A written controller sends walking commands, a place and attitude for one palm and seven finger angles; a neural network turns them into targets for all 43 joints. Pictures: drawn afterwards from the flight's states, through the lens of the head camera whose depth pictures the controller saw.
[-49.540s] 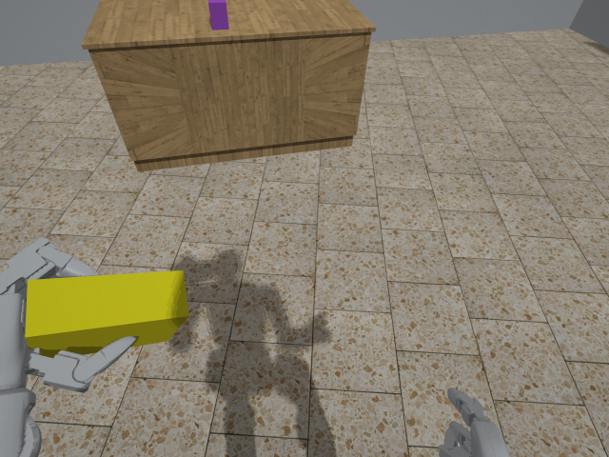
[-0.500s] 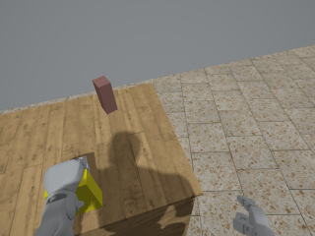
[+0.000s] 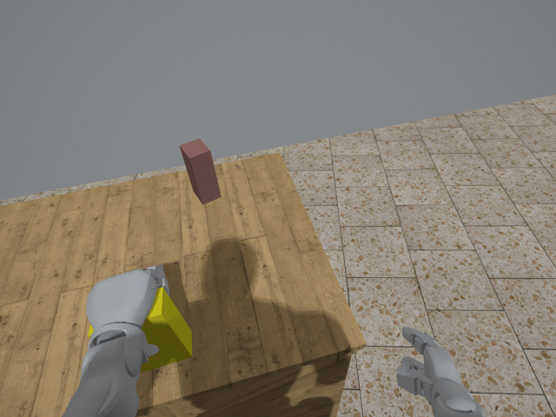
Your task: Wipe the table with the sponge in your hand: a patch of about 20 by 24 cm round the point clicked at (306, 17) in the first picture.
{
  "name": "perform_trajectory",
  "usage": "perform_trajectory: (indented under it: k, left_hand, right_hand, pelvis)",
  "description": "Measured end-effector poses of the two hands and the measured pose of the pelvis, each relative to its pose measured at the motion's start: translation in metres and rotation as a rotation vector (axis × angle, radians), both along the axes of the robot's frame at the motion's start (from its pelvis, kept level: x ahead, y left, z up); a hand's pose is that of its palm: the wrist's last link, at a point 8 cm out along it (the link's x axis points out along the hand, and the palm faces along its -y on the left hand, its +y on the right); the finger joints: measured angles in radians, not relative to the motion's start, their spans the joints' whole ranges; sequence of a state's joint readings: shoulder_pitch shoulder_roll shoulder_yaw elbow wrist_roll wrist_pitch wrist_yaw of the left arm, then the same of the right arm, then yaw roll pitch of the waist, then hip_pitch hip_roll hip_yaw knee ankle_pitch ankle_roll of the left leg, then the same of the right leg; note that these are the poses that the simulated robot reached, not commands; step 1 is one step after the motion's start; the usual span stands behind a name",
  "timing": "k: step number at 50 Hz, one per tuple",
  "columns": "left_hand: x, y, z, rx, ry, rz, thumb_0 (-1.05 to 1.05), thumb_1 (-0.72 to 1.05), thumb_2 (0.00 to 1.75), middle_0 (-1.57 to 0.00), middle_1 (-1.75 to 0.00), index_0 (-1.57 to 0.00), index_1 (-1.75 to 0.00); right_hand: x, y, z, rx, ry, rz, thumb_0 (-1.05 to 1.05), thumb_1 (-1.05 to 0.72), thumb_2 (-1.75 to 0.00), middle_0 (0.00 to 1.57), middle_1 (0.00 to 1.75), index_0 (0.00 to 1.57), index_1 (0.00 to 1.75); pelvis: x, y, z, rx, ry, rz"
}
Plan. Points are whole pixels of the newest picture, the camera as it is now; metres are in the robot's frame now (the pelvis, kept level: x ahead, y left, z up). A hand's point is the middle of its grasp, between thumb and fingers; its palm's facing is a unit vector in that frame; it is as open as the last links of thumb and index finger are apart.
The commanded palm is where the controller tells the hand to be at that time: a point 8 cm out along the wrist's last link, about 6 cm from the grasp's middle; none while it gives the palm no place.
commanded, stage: lift the sponge slowly off the table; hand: left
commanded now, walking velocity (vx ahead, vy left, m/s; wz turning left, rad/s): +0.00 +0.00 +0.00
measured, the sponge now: (151, 340) +0.22 +0.25 -0.03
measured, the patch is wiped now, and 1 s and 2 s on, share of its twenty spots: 0.95 0.95 0.95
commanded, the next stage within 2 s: bring the sponge back beside the body in 1.06 s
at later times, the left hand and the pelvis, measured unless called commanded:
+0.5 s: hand (132, 310) +0.22 +0.25 +0.06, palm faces -0.02 -0.14 -0.99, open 9.5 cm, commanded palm +0.20 +0.25 +0.13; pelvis -0.01 -0.01 +0.00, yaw +0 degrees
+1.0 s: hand (127, 297) +0.22 +0.24 +0.09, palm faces +0.05 -0.13 -0.99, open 9.5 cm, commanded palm +0.19 +0.24 +0.16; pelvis -0.01 -0.01 +0.00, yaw +0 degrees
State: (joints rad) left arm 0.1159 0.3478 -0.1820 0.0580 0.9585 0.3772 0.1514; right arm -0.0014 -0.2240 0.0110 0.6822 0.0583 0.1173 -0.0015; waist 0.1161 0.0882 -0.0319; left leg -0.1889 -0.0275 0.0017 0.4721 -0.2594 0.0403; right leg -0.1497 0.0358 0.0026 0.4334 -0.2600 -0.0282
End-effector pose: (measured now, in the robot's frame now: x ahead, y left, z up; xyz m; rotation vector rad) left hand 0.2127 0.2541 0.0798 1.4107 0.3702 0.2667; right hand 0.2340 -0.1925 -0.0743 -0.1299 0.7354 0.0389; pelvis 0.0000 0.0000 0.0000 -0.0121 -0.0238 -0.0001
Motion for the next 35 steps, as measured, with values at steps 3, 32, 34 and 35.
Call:
perform_trajectory:
  k: [3,32,34,35]
  left_hand:
    - [-0.001,-0.001,0.005,-0.001,-0.003,-0.004,-0.01,-0.49,1.09,-0.80,-1.41,-0.81,-1.41]
    - [-0.008,-0.005,0.044,0.012,-0.049,-0.027,-0.01,-0.49,1.08,-0.80,-1.41,-0.81,-1.41]
    - [-0.008,-0.004,0.046,0.014,-0.052,-0.021,-0.01,-0.49,1.08,-0.80,-1.41,-0.81,-1.41]
    - [-0.009,-0.003,0.047,0.016,-0.052,-0.016,-0.01,-0.49,1.08,-0.80,-1.41,-0.81,-1.41]
  right_hand:
    - [-0.001,-0.003,0.000,0.002,-0.001,-0.001,0.01,-0.90,-0.90,0.20,0.30,0.20,0.30]
    - [-0.007,-0.022,0.005,-0.008,-0.021,-0.015,0.01,-0.90,-0.90,0.20,0.30,0.20,0.30]
    - [-0.006,-0.021,0.005,-0.006,-0.020,-0.013,0.01,-0.90,-0.90,0.20,0.30,0.20,0.30]
    - [-0.006,-0.021,0.005,-0.006,-0.020,-0.012,0.01,-0.90,-0.90,0.20,0.30,0.20,0.30]
  pelvis:
    - [0.000,-0.001,0.001,0.001,-0.004,-0.001]
    - [-0.007,-0.012,0.004,0.006,-0.044,-0.004]
    - [-0.007,-0.013,0.004,0.007,-0.045,-0.004]
    - [-0.007,-0.013,0.005,0.007,-0.045,-0.005]
